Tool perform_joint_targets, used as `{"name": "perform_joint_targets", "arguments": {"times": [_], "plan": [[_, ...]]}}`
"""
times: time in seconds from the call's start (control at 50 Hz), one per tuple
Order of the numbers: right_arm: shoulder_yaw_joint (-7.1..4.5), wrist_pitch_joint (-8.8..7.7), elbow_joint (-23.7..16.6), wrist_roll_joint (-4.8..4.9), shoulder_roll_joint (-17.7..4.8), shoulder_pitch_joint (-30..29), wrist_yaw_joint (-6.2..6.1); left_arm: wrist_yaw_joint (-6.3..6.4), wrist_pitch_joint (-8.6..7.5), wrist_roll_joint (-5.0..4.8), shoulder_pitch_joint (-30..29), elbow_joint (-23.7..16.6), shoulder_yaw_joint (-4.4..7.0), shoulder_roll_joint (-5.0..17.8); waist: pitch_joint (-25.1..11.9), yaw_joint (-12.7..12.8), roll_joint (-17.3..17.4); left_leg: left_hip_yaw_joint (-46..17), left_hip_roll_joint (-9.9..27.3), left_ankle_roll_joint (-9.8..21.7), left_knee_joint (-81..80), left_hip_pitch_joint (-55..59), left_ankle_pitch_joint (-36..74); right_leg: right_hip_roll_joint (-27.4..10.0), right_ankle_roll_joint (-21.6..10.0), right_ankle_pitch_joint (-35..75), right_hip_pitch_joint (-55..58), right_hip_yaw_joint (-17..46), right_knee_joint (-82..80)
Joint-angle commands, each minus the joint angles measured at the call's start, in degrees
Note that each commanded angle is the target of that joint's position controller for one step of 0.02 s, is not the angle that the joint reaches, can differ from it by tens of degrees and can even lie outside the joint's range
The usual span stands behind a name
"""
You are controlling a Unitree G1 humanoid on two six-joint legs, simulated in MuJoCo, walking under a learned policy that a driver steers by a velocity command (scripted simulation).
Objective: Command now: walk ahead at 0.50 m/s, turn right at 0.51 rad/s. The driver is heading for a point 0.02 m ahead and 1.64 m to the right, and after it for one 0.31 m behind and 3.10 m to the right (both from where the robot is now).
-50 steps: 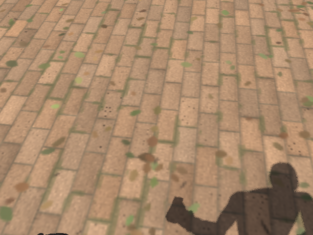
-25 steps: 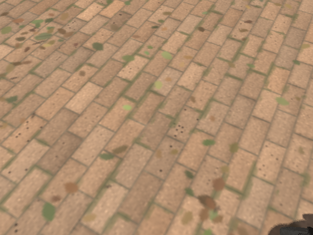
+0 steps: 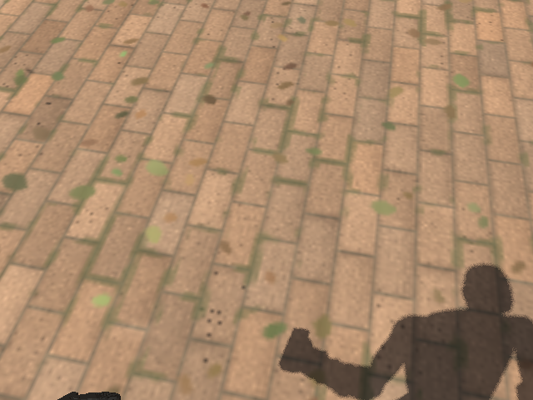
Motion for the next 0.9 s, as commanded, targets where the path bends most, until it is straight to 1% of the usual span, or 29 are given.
{"name": "perform_joint_targets", "arguments": {"times": [0.02, 0.04, 0.06, 0.08, 0.1, 0.12, 0.16, 0.2, 0.24, 0.28, 0.32, 0.36, 0.38, 0.4, 0.42, 0.44, 0.46, 0.48, 0.5, 0.52, 0.54, 0.56, 0.6, 0.68, 0.76, 0.8, 0.84, 0.86, 0.9], "plan": [[-0.52, -5.08, -8.06, 0.92, -7.69, -1.83, 1.87, 1.12, -0.35, 0.05, 17.98, -1.34, 4.2, 12.55, -23.7, 9.01, -6.54, -17.69, -3.41, 0.13, 40.4, -41.77, -4.32, -20.88, -17.54, -7.63, 52.85, 48.48, -17.55], [-0.59, -6.11, -10.02, 2.7, -8.49, -6.45, 2.4, 1.28, -0.7, 0.34, 15.89, -1.43, 3.59, 10.35, -15.32, 8.44, -3.37, -16.85, -0.84, 1.33, 36.87, -43.71, 0.33, -18.82, -14.67, -6.02, 45.87, 39.44, -18.3], [-0.29, -6.53, -10.22, 1.93, -7.23, -7.63, 2.14, 1.19, -0.97, 0.27, 12.37, -1.7, 3.32, 9.63, -8.87, 5.32, 2.7, -15.93, 1.57, 1.35, 30.63, -42.32, 3.67, -16.16, -12.76, 0.55, 36.36, 33.13, -19.04], [-0.76, -6.22, -9.73, 0.4, -7.8, -7.58, 1.74, 1.38, -1.13, 0.31, 9.32, -2.36, 2.76, 7.64, -6.48, 3.46, 3.09, -15.54, 3.35, 0.74, 25.31, -39.19, 5.8, -14.02, -11.64, 6.62, 30.45, 28.46, -19.72], [-0.93, -5.56, -9.64, -0.05, -7.68, -6.4, 1.79, 1.68, -1.1, 0.99, 7.89, -3.28, 2.47, 7.3, -5.34, 1.84, 1.13, -15.48, 3.97, -0.08, 23.77, -35.74, 7.16, -12.74, -11.72, 10.58, 25.71, 26.46, -20.99], [-0.94, -4.94, -9.58, -0.43, -7.32, -5.31, 1.69, 1.89, -1.13, 0.95, 7.16, -3.47, 2.56, 7.47, -4.97, 0.92, 0.41, -15.02, 4.15, -1.22, 21.4, -34.34, 7.86, -11.95, -11.95, 12.91, 23.07, 25.4, -22.01], [-0.46, -3.9, -9.65, -0.74, -5.73, -5.37, 1.43, 2.53, -1.24, 0.72, 7.49, -3.03, 2.86, 8.69, -4.11, 0.49, -0.33, -13.32, 4.01, -3.48, 15.7, -33.04, 9.98, -10.66, -11.83, 17.27, 18.14, 21.61, -22.8], [0.3, -3.56, -10.93, -0.81, -4.14, -9.74, 1.24, 3.27, -0.93, 0.43, 8.34, -2.47, 3.32, 10.17, -2.89, 1.74, -1.31, -12.19, 2.91, -5.0, 6.44, -31.77, 16.89, -8.15, -10.09, 16.17, 14.51, 18.12, -22.77], [0.85, -3.78, -11.73, -0.64, -3.02, -14.24, 1.48, 3.74, -0.37, 0.07, 9.72, -1.81, 3.48, 10.59, -2.96, 3.81, -2.9, -11.69, 0.84, -5.31, -3.36, -28.04, 25.75, -5.72, -7.6, 11.68, 12.66, 16.18, -21.54], [0.78, -4.15, -12.5, 0.09, -3.48, -17.58, 1.92, 3.9, 0.11, 0.0, 12.05, -0.97, 3.62, 10.96, -3.54, 5.61, -3.79, -11.71, -1.07, -5.31, -9.0, -25.26, 30.81, -6.15, -6.32, 7.23, 13.15, 18.09, -20.61], [0.27, -4.61, -13.05, 0.64, -4.88, -18.85, 2.31, 3.97, 0.44, -0.37, 13.38, -0.32, 3.62, 10.64, -3.72, 5.8, -4.49, -13.5, -1.45, -4.5, -12.58, -24.62, 30.09, -7.6, -5.59, 3.52, 16.16, 21.68, -18.01], [-0.56, -5.15, -12.95, 0.84, -6.67, -17.93, 2.61, 4.15, 0.61, -0.32, 13.34, -0.2, 3.61, 10.18, -3.89, 4.64, -5.62, -14.9, -1.26, -2.92, -14.66, -23.29, 26.59, -9.34, -4.63, 1.24, 19.44, 25.75, -14.73], [-1.0, -5.44, -12.59, 0.95, -7.36, -16.19, 2.63, 4.17, 0.71, -0.15, 12.66, -0.34, 3.67, 10.12, -3.94, 3.43, -6.5, -14.76, -1.19, -1.81, -15.17, -21.27, 24.18, -9.8, -4.05, 1.34, 19.99, 27.19, -12.91], [-1.59, -5.73, -11.52, 0.89, -7.98, -12.31, 2.48, 4.13, 0.81, -0.02, 11.79, -0.62, 3.43, 9.18, -4.84, 1.12, -6.76, -13.9, -1.26, -0.39, -17.1, -16.24, 23.68, -8.74, -2.94, 2.0, 19.41, 27.19, -9.92], [-2.45, -6.05, -10.64, 0.2, -9.67, -6.65, 2.1, 3.94, 0.66, 0.29, 11.88, -1.02, 2.56, 6.71, -8.92, -1.7, -5.46, -15.7, 1.68, 1.91, -17.56, -6.59, 22.37, -5.81, -1.01, 2.43, 17.05, 24.79, -1.85], [-3.21, -5.99, -10.0, -0.43, -12.76, 1.49, 1.59, 3.83, 0.55, 1.42, 13.86, -1.84, 1.15, 2.75, -17.1, -3.92, 3.08, -26.66, 12.2, 5.23, -17.66, 7.65, 17.43, -1.24, 1.38, -10.13, 10.1, 18.81, 14.95], [-4.1, -5.16, -7.88, -0.9, -16.55, 4.36, 2.22, 3.74, 0.01, -0.85, 20.82, -4.0, 0.61, 1.74, -20.53, 0.16, 23.4, -55.34, 22.64, 13.92, -25.49, 19.6, -0.18, 3.68, 4.03, -27.65, -9.61, 13.36, 31.41], [-2.88, -5.01, -9.33, 0.15, -10.45, 1.73, 2.44, 4.04, 0.21, -1.35, 19.43, -1.84, 1.79, 8.1, -14.89, -1.45, 14.0, -55.33, 21.65, 12.6, -27.88, 15.84, -11.43, -0.83, 5.03, -23.34, -15.04, 15.06, 37.98], [-2.08, -4.63, -9.69, 0.41, -7.64, -0.51, 2.12, 3.99, 0.55, -0.78, 13.56, -2.55, 2.58, 10.48, -8.7, -2.69, 9.05, -45.13, 19.35, 10.26, -27.82, 9.73, -7.09, -2.47, 5.35, -18.05, -16.08, 13.22, 39.11], [-1.57, -4.35, -9.88, -0.11, -6.64, -2.85, 2.05, 4.06, 0.81, -0.14, 11.13, -2.86, 2.58, 9.72, -5.87, -1.83, 5.15, -37.67, 16.87, 9.2, -28.22, 3.84, 1.88, -4.38, 5.72, -14.1, -13.92, 11.94, 38.01], [-1.23, -4.16, -9.3, -0.31, -5.44, -4.14, 1.91, 3.85, 0.79, 0.28, 9.47, -3.48, 2.72, 8.98, -3.4, -1.15, 5.08, -32.35, 14.8, 9.19, -29.18, -0.06, 8.42, -5.88, 5.91, -11.54, -13.07, 11.93, 35.47], [-0.99, -4.28, -8.9, -0.59, -4.95, -4.59, 1.68, 3.47, 0.96, -0.1, 9.8, -3.7, 2.71, 7.95, -2.85, -0.14, 6.8, -28.01, 13.38, 8.7, -30.4, -2.79, 12.35, -7.3, 5.94, -9.88, -10.59, 11.55, 33.98], [-1.06, -4.69, -7.86, -0.19, -4.6, -4.35, 1.58, 3.14, 1.5, -0.49, 9.89, -3.89, 2.4, 5.91, -2.48, 0.2, 7.71, -22.47, 12.41, 9.43, -32.49, -4.27, 16.93, -8.02, 6.33, -8.69, -9.86, 10.01, 31.99], [-1.97, -4.75, -5.78, -0.2, -7.16, -3.45, 1.45, 2.92, 1.86, -0.05, 6.06, -5.59, 1.81, 4.29, -1.26, -0.12, 5.07, -15.6, 13.69, 11.03, -34.65, -2.57, 25.37, -8.93, 7.61, -2.59, -13.82, 9.61, 24.12], [-2.15, -3.97, -4.36, 0.08, -8.61, -3.22, 1.2, 1.61, 1.1, -0.05, 0.57, -6.57, 1.18, 3.11, 0.03, -1.97, 4.43, -7.26, 12.13, 9.37, -34.68, -1.22, 30.26, -8.32, 7.11, 7.87, -11.15, 6.27, 11.34], [-2.32, -3.5, -3.25, 0.45, -9.49, -1.48, 1.08, 0.84, 0.87, -0.07, -3.13, -7.71, 0.81, 2.41, 1.21, -3.29, 3.93, -4.95, 12.63, 8.81, -34.5, 0.36, 30.96, -7.76, 6.3, 9.36, -10.06, 4.18, 6.44], [-2.59, -2.89, -2.29, 1.0, -10.43, -0.21, 1.13, 0.15, 0.85, -0.28, -5.44, -8.84, 0.81, 2.57, 2.12, -3.65, 4.0, -3.37, 13.7, 8.21, -33.56, 3.25, 33.52, -7.17, 5.09, 7.71, -9.56, 2.72, 3.07], [-2.77, -2.53, -1.98, 1.32, -10.94, -0.02, 1.14, -0.15, 0.88, -0.3, -5.98, -9.35, 0.98, 2.98, 2.22, -3.3, 4.24, -2.51, 14.23, 7.75, -32.3, 4.79, 37.16, -6.61, 4.21, 5.76, -8.86, 1.91, 1.79], [-3.31, -1.86, -1.92, 1.87, -12.68, -0.5, 0.85, -0.37, 1.16, 0.04, -4.09, -9.62, 1.92, 4.83, -0.13, -0.88, 5.94, -0.22, 14.44, 6.59, -25.87, 7.05, 55.41, -3.4, 1.8, 0.04, -3.23, -1.0, 0.48]]}}
Velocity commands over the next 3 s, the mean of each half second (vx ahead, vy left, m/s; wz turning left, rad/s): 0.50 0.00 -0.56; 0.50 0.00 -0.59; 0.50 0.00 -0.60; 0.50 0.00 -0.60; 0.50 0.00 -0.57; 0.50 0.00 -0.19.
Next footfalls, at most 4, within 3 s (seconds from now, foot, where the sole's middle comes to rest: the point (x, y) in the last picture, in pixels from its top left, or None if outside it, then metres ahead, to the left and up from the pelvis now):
0.42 left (228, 399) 0.44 0.11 -0.75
0.96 right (371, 335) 0.59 -0.25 -0.75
1.44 left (364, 224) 0.93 -0.29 -0.75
1.94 right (501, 252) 0.83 -0.66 -0.75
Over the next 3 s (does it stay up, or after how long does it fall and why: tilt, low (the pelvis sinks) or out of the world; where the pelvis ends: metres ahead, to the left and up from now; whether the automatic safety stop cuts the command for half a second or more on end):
stays up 0.91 -1.04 0.02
